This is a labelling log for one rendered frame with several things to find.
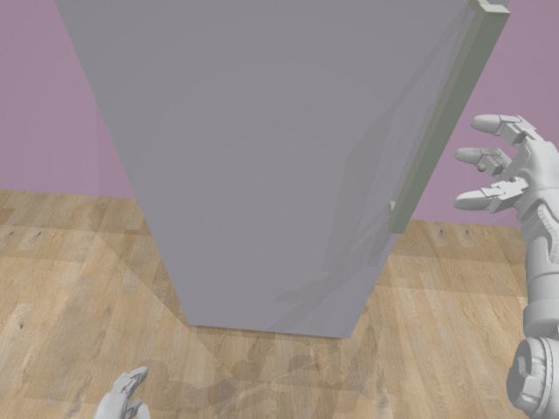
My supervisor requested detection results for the left robot hand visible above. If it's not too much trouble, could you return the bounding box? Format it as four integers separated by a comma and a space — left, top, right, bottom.
93, 367, 150, 419

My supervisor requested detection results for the fridge door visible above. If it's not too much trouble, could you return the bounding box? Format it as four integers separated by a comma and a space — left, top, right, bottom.
54, 0, 511, 339

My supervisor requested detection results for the robot right upper arm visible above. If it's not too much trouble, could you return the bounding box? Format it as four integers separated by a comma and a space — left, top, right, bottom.
506, 336, 559, 419

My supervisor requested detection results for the right robot hand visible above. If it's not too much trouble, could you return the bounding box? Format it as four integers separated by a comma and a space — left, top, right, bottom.
453, 114, 559, 214

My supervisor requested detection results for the handle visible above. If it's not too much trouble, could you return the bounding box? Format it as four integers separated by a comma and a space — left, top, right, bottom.
388, 0, 511, 234

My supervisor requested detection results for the robot right forearm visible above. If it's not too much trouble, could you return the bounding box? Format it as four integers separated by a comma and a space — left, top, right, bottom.
516, 189, 559, 341

